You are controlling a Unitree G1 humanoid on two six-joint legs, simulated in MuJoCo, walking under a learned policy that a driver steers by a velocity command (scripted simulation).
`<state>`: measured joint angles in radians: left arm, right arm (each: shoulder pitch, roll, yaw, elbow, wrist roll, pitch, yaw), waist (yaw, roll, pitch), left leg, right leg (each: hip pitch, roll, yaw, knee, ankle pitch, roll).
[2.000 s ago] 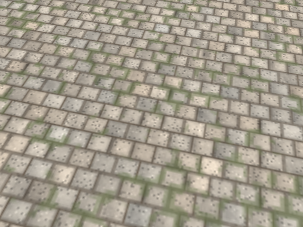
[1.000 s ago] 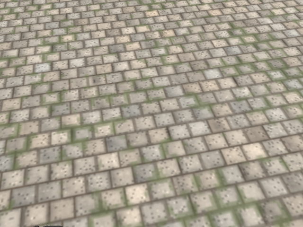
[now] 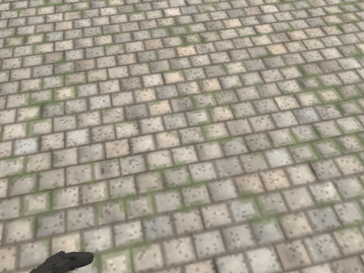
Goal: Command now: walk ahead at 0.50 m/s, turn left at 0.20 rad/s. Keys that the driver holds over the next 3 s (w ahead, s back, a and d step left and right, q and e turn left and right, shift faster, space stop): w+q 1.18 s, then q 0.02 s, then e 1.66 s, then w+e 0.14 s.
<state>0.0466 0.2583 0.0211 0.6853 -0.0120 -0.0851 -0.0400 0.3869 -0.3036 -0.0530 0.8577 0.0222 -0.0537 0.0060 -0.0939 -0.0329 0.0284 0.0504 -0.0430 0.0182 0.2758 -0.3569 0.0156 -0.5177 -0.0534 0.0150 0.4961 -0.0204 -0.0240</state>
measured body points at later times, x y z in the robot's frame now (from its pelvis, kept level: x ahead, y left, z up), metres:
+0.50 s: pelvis +0.26 +0.00 +0.00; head +0.29 +0.02 +0.45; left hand +0.22 +0.29 -0.13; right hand +0.52 -0.18 -0.09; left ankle +0.39 +0.16 -0.71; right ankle +0.15 -0.13 -0.73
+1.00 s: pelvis +0.53 +0.11 +0.01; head +0.55 +0.14 +0.45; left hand +0.61 +0.44 -0.07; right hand +0.72 -0.12 -0.09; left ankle +0.40 +0.14 -0.73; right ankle +0.76 +0.07 -0.70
